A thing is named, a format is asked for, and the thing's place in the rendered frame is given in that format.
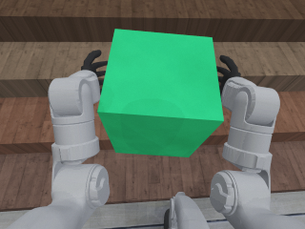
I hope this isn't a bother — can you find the left robot upper arm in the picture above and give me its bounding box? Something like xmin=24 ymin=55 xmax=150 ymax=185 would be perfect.
xmin=6 ymin=163 xmax=110 ymax=229

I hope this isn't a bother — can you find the robot right thigh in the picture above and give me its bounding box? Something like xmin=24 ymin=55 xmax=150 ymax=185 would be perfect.
xmin=170 ymin=195 xmax=210 ymax=229

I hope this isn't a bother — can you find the right robot forearm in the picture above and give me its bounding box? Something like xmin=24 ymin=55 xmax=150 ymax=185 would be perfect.
xmin=221 ymin=76 xmax=280 ymax=204

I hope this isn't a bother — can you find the left robot forearm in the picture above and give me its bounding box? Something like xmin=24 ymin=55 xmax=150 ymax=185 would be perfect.
xmin=48 ymin=70 xmax=101 ymax=197

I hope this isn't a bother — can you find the right robot shin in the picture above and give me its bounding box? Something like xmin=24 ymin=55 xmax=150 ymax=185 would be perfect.
xmin=169 ymin=192 xmax=186 ymax=229

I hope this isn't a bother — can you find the right robot upper arm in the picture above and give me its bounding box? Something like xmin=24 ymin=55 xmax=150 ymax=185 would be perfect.
xmin=210 ymin=170 xmax=305 ymax=229

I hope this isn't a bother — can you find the carton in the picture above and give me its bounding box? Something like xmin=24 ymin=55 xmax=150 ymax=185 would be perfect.
xmin=97 ymin=29 xmax=224 ymax=157

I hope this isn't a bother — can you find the left robot hand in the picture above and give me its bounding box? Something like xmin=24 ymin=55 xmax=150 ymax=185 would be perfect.
xmin=81 ymin=50 xmax=108 ymax=94

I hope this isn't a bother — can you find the right robot hand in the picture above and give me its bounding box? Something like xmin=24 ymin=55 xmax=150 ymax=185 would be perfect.
xmin=216 ymin=54 xmax=241 ymax=98

